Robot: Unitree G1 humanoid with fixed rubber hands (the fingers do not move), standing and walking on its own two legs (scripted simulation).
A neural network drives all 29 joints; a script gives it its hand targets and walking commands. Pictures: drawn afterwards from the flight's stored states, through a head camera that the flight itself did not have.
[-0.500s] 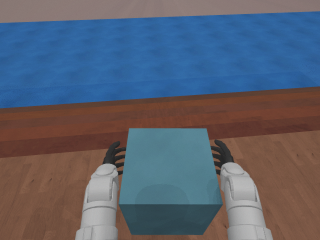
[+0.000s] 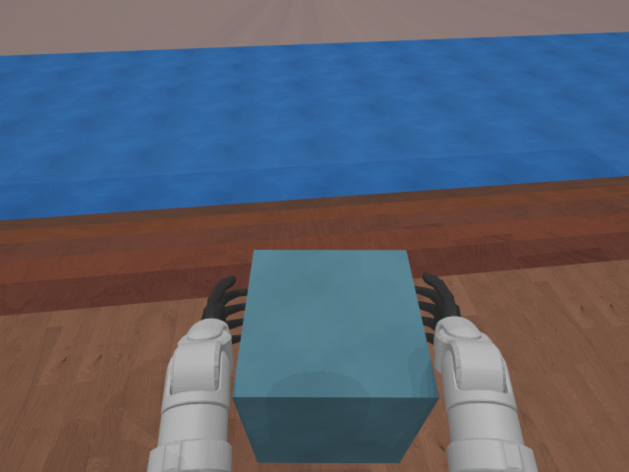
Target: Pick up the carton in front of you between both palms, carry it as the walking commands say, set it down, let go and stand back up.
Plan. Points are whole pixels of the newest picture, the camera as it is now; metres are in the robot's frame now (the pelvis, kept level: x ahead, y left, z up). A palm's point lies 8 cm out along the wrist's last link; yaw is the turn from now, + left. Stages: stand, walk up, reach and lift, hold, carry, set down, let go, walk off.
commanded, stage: hold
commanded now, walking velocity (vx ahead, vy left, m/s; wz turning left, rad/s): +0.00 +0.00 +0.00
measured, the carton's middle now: (329, 360) +0.29 +0.00 -0.02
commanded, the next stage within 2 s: carry in 0.16 s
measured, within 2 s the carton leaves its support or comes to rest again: neither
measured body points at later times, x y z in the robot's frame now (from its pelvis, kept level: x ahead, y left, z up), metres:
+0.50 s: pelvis +0.07 -0.02 +0.00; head +0.04 -0.01 +0.45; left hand +0.37 +0.13 +0.08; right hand +0.36 -0.18 +0.08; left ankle +0.08 +0.10 -0.72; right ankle +0.02 -0.12 -0.74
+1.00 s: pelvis +0.32 -0.07 -0.02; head +0.32 -0.08 +0.43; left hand +0.62 +0.07 +0.06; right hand +0.60 -0.24 +0.06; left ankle +0.18 +0.07 -0.68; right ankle +0.40 -0.15 -0.74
